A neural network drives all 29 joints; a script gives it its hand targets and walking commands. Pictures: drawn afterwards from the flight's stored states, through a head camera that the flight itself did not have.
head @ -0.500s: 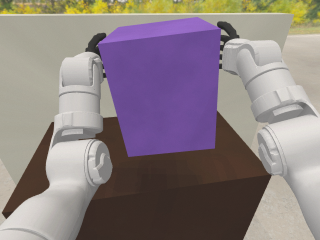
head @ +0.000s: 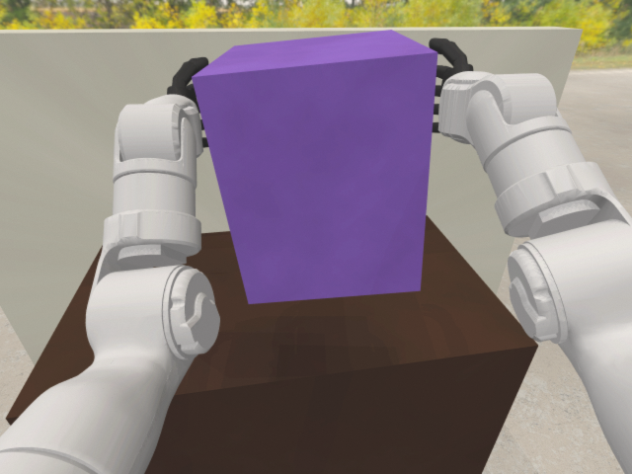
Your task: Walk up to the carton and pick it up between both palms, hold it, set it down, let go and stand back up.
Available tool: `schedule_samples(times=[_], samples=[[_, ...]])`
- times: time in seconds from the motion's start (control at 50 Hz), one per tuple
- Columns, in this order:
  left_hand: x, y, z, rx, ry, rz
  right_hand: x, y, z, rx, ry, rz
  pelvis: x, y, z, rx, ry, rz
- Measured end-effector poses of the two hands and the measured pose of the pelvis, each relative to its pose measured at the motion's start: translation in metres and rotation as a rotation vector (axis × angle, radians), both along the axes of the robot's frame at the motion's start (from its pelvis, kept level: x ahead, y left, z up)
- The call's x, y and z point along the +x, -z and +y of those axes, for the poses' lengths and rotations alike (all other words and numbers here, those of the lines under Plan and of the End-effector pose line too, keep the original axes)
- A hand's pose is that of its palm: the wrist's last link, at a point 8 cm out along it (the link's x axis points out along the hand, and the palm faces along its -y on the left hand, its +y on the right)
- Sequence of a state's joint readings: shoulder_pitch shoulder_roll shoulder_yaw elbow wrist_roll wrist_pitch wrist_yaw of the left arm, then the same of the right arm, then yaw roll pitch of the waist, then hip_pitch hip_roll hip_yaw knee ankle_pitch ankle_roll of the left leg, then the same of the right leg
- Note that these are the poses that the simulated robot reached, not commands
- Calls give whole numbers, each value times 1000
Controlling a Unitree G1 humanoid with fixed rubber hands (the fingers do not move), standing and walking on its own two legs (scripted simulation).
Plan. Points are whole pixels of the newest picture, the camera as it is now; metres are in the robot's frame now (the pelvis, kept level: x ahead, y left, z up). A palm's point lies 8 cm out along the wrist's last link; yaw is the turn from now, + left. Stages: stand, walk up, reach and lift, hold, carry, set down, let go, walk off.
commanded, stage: hold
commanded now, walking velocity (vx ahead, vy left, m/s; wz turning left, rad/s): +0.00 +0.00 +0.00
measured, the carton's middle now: (322, 162) +0.38 +0.01 +0.30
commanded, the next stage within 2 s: none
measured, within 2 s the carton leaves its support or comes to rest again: neither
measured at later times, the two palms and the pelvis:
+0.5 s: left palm (190, 123) +0.36 +0.16 +0.35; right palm (459, 104) +0.35 -0.13 +0.38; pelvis +0.00 +0.00 +0.00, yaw +0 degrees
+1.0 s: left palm (185, 126) +0.37 +0.17 +0.35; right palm (451, 109) +0.35 -0.12 +0.37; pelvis +0.00 +0.00 +0.00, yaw +0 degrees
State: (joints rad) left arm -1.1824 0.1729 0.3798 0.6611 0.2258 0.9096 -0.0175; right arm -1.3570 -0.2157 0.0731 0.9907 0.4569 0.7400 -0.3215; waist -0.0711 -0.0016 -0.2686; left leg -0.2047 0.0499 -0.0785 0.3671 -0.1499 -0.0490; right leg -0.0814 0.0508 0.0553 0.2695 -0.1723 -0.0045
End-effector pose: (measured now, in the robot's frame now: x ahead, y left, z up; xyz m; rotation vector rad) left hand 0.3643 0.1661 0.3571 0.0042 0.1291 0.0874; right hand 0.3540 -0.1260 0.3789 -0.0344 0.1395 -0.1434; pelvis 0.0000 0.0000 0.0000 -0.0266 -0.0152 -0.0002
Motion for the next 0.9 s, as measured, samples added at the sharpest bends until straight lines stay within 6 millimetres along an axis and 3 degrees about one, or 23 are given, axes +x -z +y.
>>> schedule_samples(times=[0.56,0.74,0.9], samples=[[-1,1,-6,6,5,3,-3,2,-6,12,8,13,-2,0,2,0,8,1],[1,-5,-1,3,1,-6,1,2,-2,2,-1,7,0,0,0,1,4,3],[2,3,3,5,5,0,1,7,2,-2,2,16,3,0,2,0,1,-9]])
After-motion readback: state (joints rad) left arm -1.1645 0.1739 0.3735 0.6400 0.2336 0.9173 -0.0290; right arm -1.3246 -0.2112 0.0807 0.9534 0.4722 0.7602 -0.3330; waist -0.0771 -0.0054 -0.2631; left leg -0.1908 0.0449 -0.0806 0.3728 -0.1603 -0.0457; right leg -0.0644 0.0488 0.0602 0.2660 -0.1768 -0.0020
